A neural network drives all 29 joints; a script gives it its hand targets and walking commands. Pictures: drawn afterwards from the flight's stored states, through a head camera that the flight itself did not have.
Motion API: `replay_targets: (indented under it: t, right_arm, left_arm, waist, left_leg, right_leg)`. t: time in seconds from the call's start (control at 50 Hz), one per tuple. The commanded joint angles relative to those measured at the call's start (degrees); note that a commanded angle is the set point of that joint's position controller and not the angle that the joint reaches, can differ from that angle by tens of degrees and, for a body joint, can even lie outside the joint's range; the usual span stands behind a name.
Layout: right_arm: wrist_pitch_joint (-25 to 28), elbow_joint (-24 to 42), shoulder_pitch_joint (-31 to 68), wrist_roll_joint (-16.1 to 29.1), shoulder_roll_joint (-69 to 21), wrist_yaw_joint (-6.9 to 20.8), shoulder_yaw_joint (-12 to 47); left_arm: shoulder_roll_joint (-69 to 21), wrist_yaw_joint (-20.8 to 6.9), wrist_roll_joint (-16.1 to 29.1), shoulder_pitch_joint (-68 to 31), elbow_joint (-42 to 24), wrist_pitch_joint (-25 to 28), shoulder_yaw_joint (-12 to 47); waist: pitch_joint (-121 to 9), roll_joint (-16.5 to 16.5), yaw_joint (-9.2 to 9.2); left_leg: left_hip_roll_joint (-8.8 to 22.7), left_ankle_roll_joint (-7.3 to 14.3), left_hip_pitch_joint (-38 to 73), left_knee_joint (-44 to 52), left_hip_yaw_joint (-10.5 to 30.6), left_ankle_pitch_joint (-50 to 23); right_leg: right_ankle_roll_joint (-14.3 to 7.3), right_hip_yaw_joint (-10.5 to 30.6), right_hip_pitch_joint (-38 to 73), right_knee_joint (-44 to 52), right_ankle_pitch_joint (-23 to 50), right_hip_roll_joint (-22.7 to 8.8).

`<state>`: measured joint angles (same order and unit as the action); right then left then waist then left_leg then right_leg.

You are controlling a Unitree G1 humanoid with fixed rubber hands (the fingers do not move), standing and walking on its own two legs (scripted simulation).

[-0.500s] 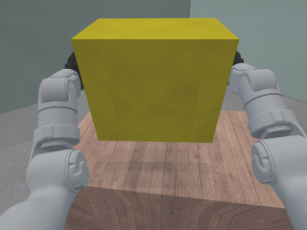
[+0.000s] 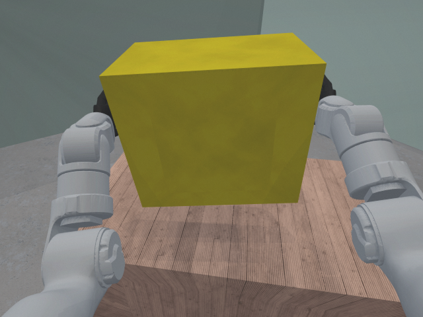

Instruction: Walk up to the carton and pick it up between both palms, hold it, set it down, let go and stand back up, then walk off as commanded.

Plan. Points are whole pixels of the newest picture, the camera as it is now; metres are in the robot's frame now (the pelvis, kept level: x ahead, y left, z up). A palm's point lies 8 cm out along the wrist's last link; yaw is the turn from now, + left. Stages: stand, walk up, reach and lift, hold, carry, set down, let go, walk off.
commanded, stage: hold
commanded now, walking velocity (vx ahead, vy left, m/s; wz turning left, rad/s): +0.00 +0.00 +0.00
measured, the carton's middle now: (215, 122) +0.39 -0.01 +0.26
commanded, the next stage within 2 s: none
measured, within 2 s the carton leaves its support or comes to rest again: neither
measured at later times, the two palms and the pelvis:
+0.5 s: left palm (111, 118) +0.34 +0.17 +0.29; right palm (350, 115) +0.32 -0.22 +0.30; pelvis -0.02 +0.00 +0.00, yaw -1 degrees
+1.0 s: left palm (103, 109) +0.34 +0.18 +0.31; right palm (340, 104) +0.34 -0.21 +0.31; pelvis -0.04 -0.03 +0.00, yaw +3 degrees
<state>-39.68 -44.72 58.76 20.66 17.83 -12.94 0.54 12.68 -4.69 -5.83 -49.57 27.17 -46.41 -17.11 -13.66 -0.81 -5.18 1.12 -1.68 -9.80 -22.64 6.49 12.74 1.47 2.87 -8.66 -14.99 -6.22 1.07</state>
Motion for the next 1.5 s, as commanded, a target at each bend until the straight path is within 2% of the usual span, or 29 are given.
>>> replay_targets:
  t: [0.0,0.02,0.08,0.1,0.16,0.2,0.3,0.38,0.5,0.54,0.56,0.6,0.62,0.66,0.72,0.76,0.78,0.8,0.84,0.88,0.94,0.96,1.0,1.04,1.12,1.26,1.32,1.44,1.48]
  right_arm:
    - [4.28,26.78,49.67,13.14,-34.56,11.77,8.99]
    - [3.70,25.87,48.59,13.99,-34.68,12.26,10.75]
    - [2.59,24.61,45.80,13.82,-32.61,11.93,9.24]
    - [3.51,31.84,47.98,15.37,-34.10,12.25,12.19]
    - [2.74,32.16,45.46,15.39,-33.39,11.92,12.17]
    - [2.00,30.89,42.79,16.22,-33.37,12.62,13.30]
    - [1.85,28.44,43.74,13.64,-32.71,12.91,11.47]
    - [2.51,29.08,47.40,13.40,-34.03,13.54,12.58]
    - [3.47,24.93,53.90,5.71,-37.26,14.60,6.96]
    - [3.52,19.22,55.58,2.35,-37.89,14.95,3.36]
    - [3.94,17.30,57.53,2.53,-38.21,15.36,4.21]
    - [5.11,18.63,59.94,1.36,-39.49,14.97,4.08]
    - [4.82,16.97,60.15,1.25,-40.04,15.16,4.64]
    - [5.65,15.56,60.15,2.22,-40.41,14.55,5.19]
    - [7.03,14.74,60.17,0.44,-38.75,13.53,0.01]
    - [7.59,15.19,61.11,2.27,-39.22,13.30,1.84]
    - [7.99,17.29,59.99,2.23,-38.66,12.66,1.09]
    - [6.95,13.98,60.00,2.97,-39.01,12.71,2.32]
    - [7.17,15.32,59.17,3.74,-39.81,12.17,4.24]
    - [6.09,8.31,60.88,1.19,-38.66,12.28,-0.41]
    - [8.24,13.01,63.60,3.11,-39.98,12.03,1.45]
    - [8.29,14.36,64.80,3.93,-41.05,12.00,3.57]
    - [8.13,14.25,61.15,4.81,-41.57,11.67,4.26]
    - [7.14,7.16,60.33,3.61,-39.30,12.09,2.43]
    - [6.97,12.40,60.00,6.28,-42.24,12.40,6.94]
    - [5.53,13.23,54.03,8.12,-35.02,11.92,4.07]
    - [5.28,19.05,51.97,12.18,-35.17,12.24,8.30]
    - [4.92,26.66,46.43,13.57,-28.58,12.28,8.13]
    - [4.54,30.50,44.40,16.14,-30.66,12.60,11.68]
  left_arm:
    - [-37.79,-6.89,14.71,-53.31,-19.66,3.61,27.53]
    - [-37.45,-6.39,13.65,-50.39,-20.74,3.11,26.02]
    - [-36.76,-6.73,11.74,-47.81,-18.60,1.64,25.32]
    - [-36.45,-6.52,11.82,-46.26,-22.28,1.57,26.05]
    - [-35.39,-6.91,11.10,-45.46,-22.60,0.93,24.92]
    - [-35.81,-6.57,10.24,-44.00,-25.66,0.42,25.09]
    - [-33.53,-8.30,7.72,-43.44,-20.60,-1.03,23.02]
    - [-33.42,-7.67,8.19,-46.33,-19.28,-0.05,22.64]
    - [-31.12,-8.82,7.39,-51.35,-7.26,1.65,17.93]
    - [-29.76,-9.79,7.26,-56.06,-0.14,2.95,15.48]
    - [-29.89,-9.61,7.04,-55.23,2.40,3.33,14.41]
    - [-28.75,-9.86,7.83,-56.38,5.51,4.46,13.57]
    - [-29.15,-9.56,6.77,-55.59,7.05,4.62,11.28]
    - [-28.85,-9.27,8.21,-55.62,8.80,5.47,11.62]
    - [-31.79,-9.99,11.41,-59.52,7.72,7.49,15.47]
    - [-32.26,-9.37,12.75,-58.62,6.87,8.03,15.79]
    - [-32.86,-9.37,14.23,-58.51,5.42,8.27,17.40]
    - [-30.02,-9.11,12.43,-57.57,8.83,7.87,14.33]
    - [-28.85,-9.14,11.16,-56.58,6.93,8.17,12.71]
    - [-28.15,-9.95,9.45,-60.68,12.61,8.09,10.11]
    - [-29.78,-9.28,12.49,-62.71,7.49,9.11,14.65]
    - [-28.94,-8.85,11.76,-61.69,8.55,9.03,12.34]
    - [-30.39,-8.52,12.79,-60.50,3.64,9.46,15.56]
    - [-30.69,-8.46,10.89,-60.42,8.49,8.71,12.87]
    - [-29.61,-7.42,11.16,-57.93,5.11,8.16,13.39]
    - [-35.73,-8.31,12.97,-53.65,-2.50,5.56,19.91]
    - [-37.01,-6.63,14.49,-51.91,-11.71,5.15,22.77]
    - [-39.00,-6.70,12.94,-45.28,-20.15,1.70,26.78]
    - [-38.42,-5.45,12.66,-44.86,-28.75,1.42,27.60]
  waist:
    - [-23.24,7.37,-4.23]
    - [-21.21,7.03,-2.26]
    - [-16.72,8.21,-4.27]
    - [-21.29,8.55,-2.23]
    - [-19.85,7.26,-3.85]
    - [-20.41,8.20,-1.81]
    - [-14.00,7.45,-2.37]
    - [-14.98,5.44,0.44]
    - [-11.01,1.87,1.07]
    - [-8.08,-0.95,-0.40]
    - [-9.09,0.10,2.02]
    - [-11.92,-1.38,1.41]
    - [-11.42,-0.69,3.60]
    - [-14.38,-1.50,2.92]
    - [-18.76,-0.70,-2.26]
    - [-21.03,0.12,-0.89]
    - [-24.61,0.48,-2.57]
    - [-20.79,0.91,-0.24]
    - [-22.20,-0.76,0.25]
    - [-13.56,-0.58,-1.59]
    - [-19.06,2.00,-1.63]
    - [-18.15,-0.19,0.64]
    - [-22.07,1.06,-0.69]
    - [-14.04,1.97,-0.23]
    - [-16.59,-0.77,2.31]
    - [-13.70,3.23,-2.99]
    - [-21.95,6.22,-1.66]
    - [-19.14,10.04,-7.94]
    - [-23.00,12.91,-4.76]
  left_leg:
    - [-3.40,-3.68,2.27,1.51,-3.12,-22.91]
    - [-2.87,-3.70,2.32,1.68,-2.71,-26.10]
    - [-2.97,-4.15,1.27,1.99,-2.52,-24.47]
    - [-2.95,-4.17,2.06,1.20,-2.77,-28.62]
    - [-3.30,-4.79,3.77,1.39,-2.94,-30.58]
    - [-2.98,-5.00,4.25,0.65,-2.55,-34.06]
    - [-2.90,-3.92,-0.03,4.15,-3.31,-24.81]
    - [-2.97,-3.33,-0.87,4.13,-3.63,-22.51]
    - [-1.89,2.31,-13.41,10.92,-5.22,4.20]
    - [-1.88,4.60,-18.19,12.91,-5.77,13.42]
    - [-1.48,5.03,-19.01,12.87,-5.69,14.14]
    - [-2.03,5.65,-19.52,11.92,-5.95,14.11]
    - [-1.99,6.08,-18.97,12.67,-5.76,13.95]
    - [-2.58,5.82,-16.73,10.97,-6.13,10.63]
    - [-2.16,4.58,-12.93,9.45,-5.54,8.51]
    - [-2.61,4.28,-12.32,8.93,-5.35,5.35]
    - [-2.67,3.37,-10.41,7.76,-5.20,2.18]
    - [-3.39,3.88,-11.52,7.83,-5.28,3.97]
    - [-4.05,3.58,-7.80,6.43,-5.38,-0.56]
    - [-4.37,3.56,-12.08,8.13,-5.43,10.15]
    - [-3.85,2.83,-10.21,6.30,-4.92,3.19]
    - [-4.03,3.25,-9.18,6.40,-5.16,1.05]
    - [-4.17,2.23,-4.86,4.62,-4.28,-4.66]
    - [-4.27,2.71,-8.38,6.66,-4.59,3.72]
    - [-4.39,3.09,-5.97,5.77,-4.39,-1.78]
    - [-3.24,-0.10,-2.83,5.80,-3.80,-9.55]
    - [-3.02,-2.68,3.37,2.19,-2.56,-23.71]
    - [-1.90,-6.90,9.10,0.46,-1.38,-38.81]
    - [-1.90,-7.87,10.81,-0.21,-1.22,-44.60]
  right_leg:
    - [-2.20,-1.64,16.22,-3.14,17.46,4.62]
    - [-2.73,-1.42,17.10,-3.09,18.44,4.71]
    - [-2.69,-1.05,17.01,-2.53,18.98,4.16]
    - [-2.82,-1.35,19.29,-3.46,22.04,4.42]
    - [-2.47,-0.93,20.34,-3.01,23.64,4.55]
    - [-2.36,-1.16,20.60,-3.84,25.20,4.61]
    - [-2.73,-0.70,21.00,-2.31,18.01,3.94]
    - [-2.31,-0.82,19.36,-2.62,18.03,3.46]
    - [-0.86,-0.89,18.29,-2.29,2.14,3.02]
    - [-0.22,-1.27,16.39,-2.49,-5.34,2.74]
    - [-0.69,-1.10,16.54,-3.04,-6.32,2.83]
    - [0.06,-0.31,16.89,-2.33,-8.07,1.88]
    - [-0.33,-1.00,16.57,-2.26,-8.76,2.36]
    - [-0.13,-0.01,16.49,-1.43,-7.08,1.63]
    - [0.15,0.15,13.05,-1.10,-5.65,1.59]
    - [-0.30,0.41,12.98,-0.69,-4.51,0.91]
    - [-0.16,0.89,13.82,-0.69,-0.82,0.86]
    - [-0.22,0.86,13.89,-0.44,-2.76,0.45]
    - [-0.03,2.45,13.40,1.44,-2.26,-0.94]
    - [-0.55,2.01,7.85,2.60,-15.35,-0.31]
    - [0.00,1.99,11.32,1.27,-7.48,-0.26]
    - [-0.03,1.71,12.28,1.42,-4.96,-0.02]
    - [-0.11,1.99,12.74,1.15,-0.68,-0.30]
    - [-0.89,0.62,9.35,1.77,-8.18,0.32]
    - [-0.51,-0.31,10.41,0.32,-2.04,1.35]
    - [-1.99,-1.14,12.70,-0.73,7.51,3.25]
    - [-2.75,-1.44,15.34,-2.43,15.69,4.73]
    - [-3.33,-0.99,16.55,-2.85,22.19,4.56]
    - [-3.51,-0.63,18.80,-4.33,25.54,5.02]
